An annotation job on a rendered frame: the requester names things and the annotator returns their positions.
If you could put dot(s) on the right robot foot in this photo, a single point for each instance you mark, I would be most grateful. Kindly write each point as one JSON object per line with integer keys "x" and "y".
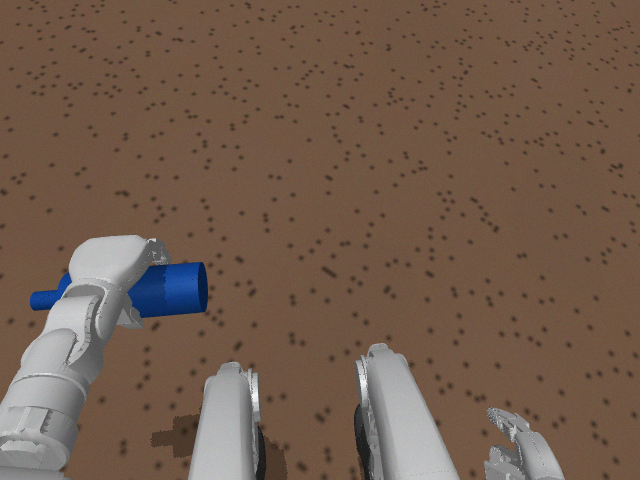
{"x": 361, "y": 442}

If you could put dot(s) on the bottle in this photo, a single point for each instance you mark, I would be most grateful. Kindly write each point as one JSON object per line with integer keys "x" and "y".
{"x": 163, "y": 290}

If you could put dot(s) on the right robot hand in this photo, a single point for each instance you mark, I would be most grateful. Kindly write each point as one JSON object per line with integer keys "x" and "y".
{"x": 533, "y": 458}

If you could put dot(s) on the left robot hand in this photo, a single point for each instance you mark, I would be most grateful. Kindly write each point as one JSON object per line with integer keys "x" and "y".
{"x": 121, "y": 261}

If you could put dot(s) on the left robot arm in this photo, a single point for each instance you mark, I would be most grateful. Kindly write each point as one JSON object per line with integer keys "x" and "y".
{"x": 40, "y": 410}

